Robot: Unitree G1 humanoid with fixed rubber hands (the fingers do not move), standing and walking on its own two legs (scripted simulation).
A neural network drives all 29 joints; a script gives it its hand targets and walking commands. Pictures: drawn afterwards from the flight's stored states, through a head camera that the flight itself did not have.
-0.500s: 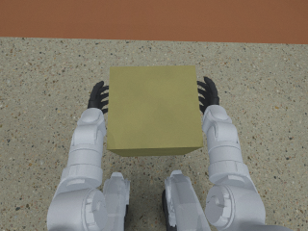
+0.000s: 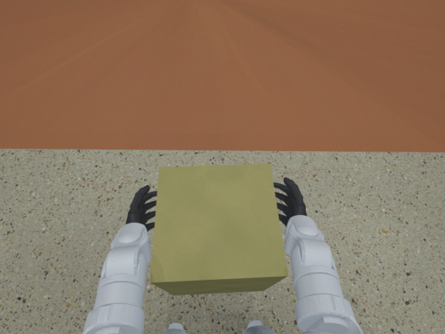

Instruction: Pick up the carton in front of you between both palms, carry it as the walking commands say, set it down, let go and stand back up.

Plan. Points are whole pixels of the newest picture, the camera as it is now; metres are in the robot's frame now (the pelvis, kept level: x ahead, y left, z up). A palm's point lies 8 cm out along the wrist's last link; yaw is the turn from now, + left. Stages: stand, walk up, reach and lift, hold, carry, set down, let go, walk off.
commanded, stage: reach and lift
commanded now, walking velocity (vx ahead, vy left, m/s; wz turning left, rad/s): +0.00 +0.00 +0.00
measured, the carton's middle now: (217, 236) +0.34 +0.00 -0.08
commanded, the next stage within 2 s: hold in 1.34 s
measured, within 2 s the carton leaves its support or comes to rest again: neither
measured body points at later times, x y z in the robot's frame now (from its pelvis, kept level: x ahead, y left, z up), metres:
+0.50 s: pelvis +0.00 +0.01 +0.06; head -0.03 +0.01 +0.51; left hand +0.32 +0.16 +0.09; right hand +0.32 -0.15 +0.09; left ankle +0.03 +0.13 -0.68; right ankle +0.03 -0.11 -0.68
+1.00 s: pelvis +0.02 +0.01 +0.07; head +0.00 +0.01 +0.52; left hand +0.33 +0.16 +0.08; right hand +0.33 -0.15 +0.10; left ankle +0.03 +0.13 -0.68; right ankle +0.03 -0.11 -0.68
